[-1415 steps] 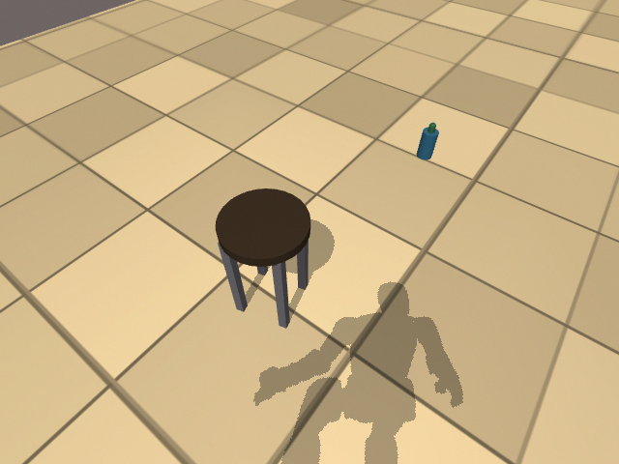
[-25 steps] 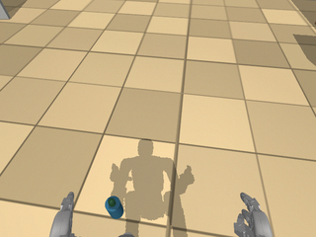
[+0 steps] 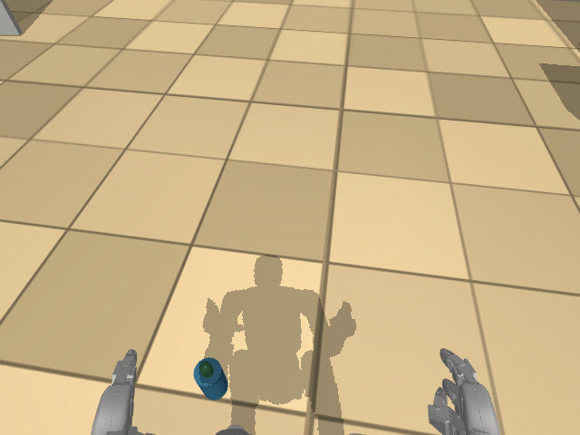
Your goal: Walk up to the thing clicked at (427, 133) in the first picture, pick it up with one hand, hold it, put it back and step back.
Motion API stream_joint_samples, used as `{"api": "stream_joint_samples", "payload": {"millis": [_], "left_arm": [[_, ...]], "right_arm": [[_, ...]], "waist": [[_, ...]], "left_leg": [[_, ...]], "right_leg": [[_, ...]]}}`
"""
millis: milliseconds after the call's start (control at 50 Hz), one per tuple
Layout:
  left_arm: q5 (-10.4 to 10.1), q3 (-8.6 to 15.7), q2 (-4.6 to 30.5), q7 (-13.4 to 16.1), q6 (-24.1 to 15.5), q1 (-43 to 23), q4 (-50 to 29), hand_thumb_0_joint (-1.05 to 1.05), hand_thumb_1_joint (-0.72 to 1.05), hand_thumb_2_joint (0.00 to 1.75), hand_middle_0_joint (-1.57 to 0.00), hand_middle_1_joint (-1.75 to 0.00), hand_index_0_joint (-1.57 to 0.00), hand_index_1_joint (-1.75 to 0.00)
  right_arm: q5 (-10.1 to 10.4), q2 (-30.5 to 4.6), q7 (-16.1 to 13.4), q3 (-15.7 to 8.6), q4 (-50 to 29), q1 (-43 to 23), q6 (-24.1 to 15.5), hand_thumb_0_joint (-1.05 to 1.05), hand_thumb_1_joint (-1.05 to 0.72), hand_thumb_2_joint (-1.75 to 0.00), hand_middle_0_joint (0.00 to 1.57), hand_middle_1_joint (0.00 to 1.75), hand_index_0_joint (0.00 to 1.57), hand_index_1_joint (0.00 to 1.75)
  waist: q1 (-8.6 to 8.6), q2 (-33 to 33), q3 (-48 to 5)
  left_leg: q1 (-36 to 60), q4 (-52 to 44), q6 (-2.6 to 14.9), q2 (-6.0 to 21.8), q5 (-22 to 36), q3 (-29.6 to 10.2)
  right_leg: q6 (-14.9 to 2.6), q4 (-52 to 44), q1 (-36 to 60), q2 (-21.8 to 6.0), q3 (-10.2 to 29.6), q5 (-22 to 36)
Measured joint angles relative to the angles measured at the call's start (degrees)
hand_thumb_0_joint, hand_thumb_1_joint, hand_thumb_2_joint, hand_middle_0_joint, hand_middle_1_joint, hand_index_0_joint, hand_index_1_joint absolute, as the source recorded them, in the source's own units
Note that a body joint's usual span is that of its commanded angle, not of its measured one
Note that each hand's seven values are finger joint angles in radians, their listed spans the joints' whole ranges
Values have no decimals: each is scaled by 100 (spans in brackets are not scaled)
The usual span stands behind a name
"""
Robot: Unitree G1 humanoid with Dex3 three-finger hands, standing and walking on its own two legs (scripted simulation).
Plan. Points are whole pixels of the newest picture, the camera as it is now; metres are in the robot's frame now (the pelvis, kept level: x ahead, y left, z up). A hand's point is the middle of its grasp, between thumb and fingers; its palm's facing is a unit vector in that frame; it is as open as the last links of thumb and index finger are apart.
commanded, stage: home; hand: left
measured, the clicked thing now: (210, 376) +0.39 +0.24 -0.62
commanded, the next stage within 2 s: stand in 0.64 s
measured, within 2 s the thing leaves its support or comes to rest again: neither
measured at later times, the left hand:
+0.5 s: hand (163, 412) +0.18 +0.18 -0.05, palm faces +0.10 -0.95 -0.28, open 17.7 cm
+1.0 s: hand (162, 412) +0.18 +0.18 -0.05, palm faces +0.11 -0.95 -0.28, open 14.4 cm
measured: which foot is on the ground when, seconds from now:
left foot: down 0.00-1.00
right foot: down 0.00-1.00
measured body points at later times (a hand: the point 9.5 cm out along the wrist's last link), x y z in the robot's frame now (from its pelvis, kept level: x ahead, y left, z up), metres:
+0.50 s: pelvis +0.01 +0.00 +0.00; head +0.02 +0.00 +0.45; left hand +0.17 +0.23 -0.03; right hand +0.17 -0.24 -0.07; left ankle +0.04 +0.14 -0.69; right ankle +0.00 -0.13 -0.69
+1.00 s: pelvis +0.01 +0.00 +0.00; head +0.02 +0.00 +0.45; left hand +0.17 +0.23 -0.03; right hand +0.17 -0.24 -0.07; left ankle +0.04 +0.14 -0.69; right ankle +0.00 -0.13 -0.69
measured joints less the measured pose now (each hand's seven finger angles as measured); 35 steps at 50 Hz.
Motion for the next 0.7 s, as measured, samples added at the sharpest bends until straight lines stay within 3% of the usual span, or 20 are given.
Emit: {"api": "stream_joint_samples", "payload": {"millis": [700], "left_arm": [[4, 5, -1, 8, -11, -21, -26, -2, -59, 3, -6, -5, -5, -4]], "right_arm": [[-27, -13, 7, -19, 11, 0, -12, 1, -90, -90, 20, 30, 20, 30]], "waist": [[4, 13, 9]], "left_leg": [[22, -12, 6, -3, -38, 14]], "right_leg": [[8, -17, 19, -2, 16, -31]]}}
